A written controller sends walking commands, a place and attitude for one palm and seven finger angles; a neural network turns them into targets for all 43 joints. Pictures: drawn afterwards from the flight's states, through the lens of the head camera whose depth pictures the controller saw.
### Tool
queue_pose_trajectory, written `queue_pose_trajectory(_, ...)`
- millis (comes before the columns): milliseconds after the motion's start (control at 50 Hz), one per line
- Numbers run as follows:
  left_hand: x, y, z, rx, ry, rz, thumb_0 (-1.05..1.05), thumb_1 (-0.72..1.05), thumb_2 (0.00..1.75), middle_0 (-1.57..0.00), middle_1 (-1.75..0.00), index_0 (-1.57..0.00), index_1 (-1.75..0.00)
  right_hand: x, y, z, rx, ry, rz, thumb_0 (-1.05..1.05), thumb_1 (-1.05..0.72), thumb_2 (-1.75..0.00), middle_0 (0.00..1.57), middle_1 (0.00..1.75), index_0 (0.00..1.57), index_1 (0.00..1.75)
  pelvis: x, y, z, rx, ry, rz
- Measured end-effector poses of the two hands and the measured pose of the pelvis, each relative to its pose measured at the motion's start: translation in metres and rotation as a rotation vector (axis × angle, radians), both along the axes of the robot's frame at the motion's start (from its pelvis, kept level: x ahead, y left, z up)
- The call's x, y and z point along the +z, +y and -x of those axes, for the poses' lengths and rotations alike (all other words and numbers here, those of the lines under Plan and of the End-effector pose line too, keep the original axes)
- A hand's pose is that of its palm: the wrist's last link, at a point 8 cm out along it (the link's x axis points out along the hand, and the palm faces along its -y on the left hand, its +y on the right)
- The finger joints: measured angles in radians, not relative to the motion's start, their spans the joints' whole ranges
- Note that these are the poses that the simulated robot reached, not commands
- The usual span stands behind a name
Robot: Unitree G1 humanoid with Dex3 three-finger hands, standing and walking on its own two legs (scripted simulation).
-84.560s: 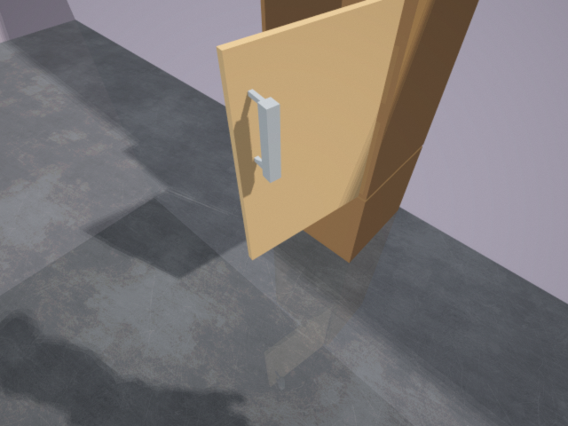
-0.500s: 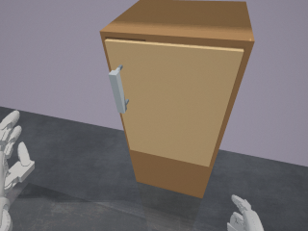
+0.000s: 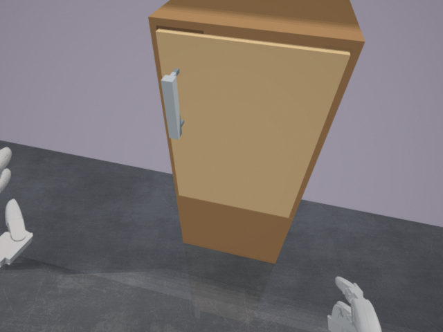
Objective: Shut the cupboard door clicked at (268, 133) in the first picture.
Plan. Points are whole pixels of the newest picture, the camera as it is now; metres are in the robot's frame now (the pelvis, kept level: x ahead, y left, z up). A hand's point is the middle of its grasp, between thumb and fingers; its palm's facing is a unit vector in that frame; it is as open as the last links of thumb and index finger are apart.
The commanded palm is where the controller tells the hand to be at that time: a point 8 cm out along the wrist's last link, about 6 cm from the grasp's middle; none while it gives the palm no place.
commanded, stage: step back with the hand held close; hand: left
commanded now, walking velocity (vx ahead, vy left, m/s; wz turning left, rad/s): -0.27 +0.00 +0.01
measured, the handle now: (175, 104) +0.61 +0.16 +0.09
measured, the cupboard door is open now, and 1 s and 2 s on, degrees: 0 0 0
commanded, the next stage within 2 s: stop stepping back and stand still in 0.80 s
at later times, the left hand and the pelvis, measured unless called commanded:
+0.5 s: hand out of the picture +0.10 +0.27 +0.18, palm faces +0.50 -0.74 -0.44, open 7.4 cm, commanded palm +0.04 +0.31 +0.18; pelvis -0.08 +0.00 -0.01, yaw +4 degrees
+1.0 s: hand out of the picture -0.03 +0.30 +0.18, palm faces +0.54 -0.76 -0.35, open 7.4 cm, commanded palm -0.10 +0.32 +0.18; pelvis -0.22 +0.01 +0.00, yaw +3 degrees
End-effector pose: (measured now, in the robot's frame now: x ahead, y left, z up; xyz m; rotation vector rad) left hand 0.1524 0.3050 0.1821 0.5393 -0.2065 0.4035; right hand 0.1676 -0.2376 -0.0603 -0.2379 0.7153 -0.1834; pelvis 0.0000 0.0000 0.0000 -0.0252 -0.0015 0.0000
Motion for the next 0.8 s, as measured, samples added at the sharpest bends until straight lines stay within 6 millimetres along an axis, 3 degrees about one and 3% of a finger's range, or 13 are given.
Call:
queue_pose_trajectory(220, 0.002, 0.001, 0.049, 0.038, -0.119, -0.021, 0.02, 0.89, 0.9, -0.22, -0.3, -0.21, -0.3, -0.014, -0.002, 0.051, 0.048, 0.043, 0.034, 0.01, -0.91, -0.9, 0.21, 0.3, 0.2, 0.3, -0.008, -0.005, 0.035, 0.055, -0.015, 0.019)
queue_pose_trajectory(520, 0.012, 0.002, 0.097, -0.002, -0.18, -0.096, 0.01, 0.89, 0.9, -0.22, -0.3, -0.21, -0.3, -0.019, 0.003, 0.093, 0.06, 0.016, 0.029, 0.01, -0.91, -0.9, 0.21, 0.3, 0.2, 0.3, -0.015, -0.003, 0.087, 0.084, -0.025, 0.03)
queue_pose_trajectory(580, 0.017, 0.002, 0.117, 0.007, -0.207, -0.136, 0.02, 0.89, 0.9, -0.22, -0.3, -0.21, -0.3, -0.022, 0.005, 0.099, 0.086, 0.008, 0.027, 0.01, -0.91, -0.9, 0.21, 0.3, 0.2, 0.3, -0.02, -0.009, 0.096, 0.142, -0.023, 0.044)
queue_pose_trajectory(680, 0.017, 0.0, 0.168, 0.07, -0.211, -0.155, 0.01, 0.89, 0.9, -0.22, -0.3, -0.21, -0.3, -0.027, 0.007, 0.103, 0.143, 0.007, 0.014, 0.01, -0.91, -0.9, 0.21, 0.3, 0.2, 0.3, -0.024, -0.018, 0.122, 0.171, -0.021, 0.045)
queue_pose_trajectory(800, 0.013, 0.007, 0.214, 0.133, -0.197, -0.047, 0.01, 0.89, 0.9, -0.22, -0.3, -0.21, -0.3, -0.009, 0.022, 0.118, 0.185, 0.019, 0.035, 0.01, -0.91, -0.9, 0.21, 0.3, 0.2, 0.3, -0.009, -0.005, 0.146, 0.128, -0.011, -0.015)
